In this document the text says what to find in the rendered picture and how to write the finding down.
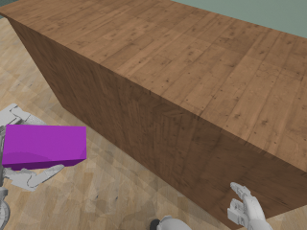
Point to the robot right hand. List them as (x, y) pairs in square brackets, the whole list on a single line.
[(242, 213)]

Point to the robot left hand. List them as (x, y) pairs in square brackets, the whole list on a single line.
[(25, 179)]

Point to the robot right thigh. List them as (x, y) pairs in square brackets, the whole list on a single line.
[(172, 224)]

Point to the robot right forearm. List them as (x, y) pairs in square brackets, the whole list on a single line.
[(258, 224)]

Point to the robot left forearm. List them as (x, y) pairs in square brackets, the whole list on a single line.
[(5, 210)]

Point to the table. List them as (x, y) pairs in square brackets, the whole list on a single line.
[(198, 98)]

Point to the sponge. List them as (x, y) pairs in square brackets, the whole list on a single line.
[(35, 147)]

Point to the right robot shin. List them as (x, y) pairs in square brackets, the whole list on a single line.
[(166, 217)]

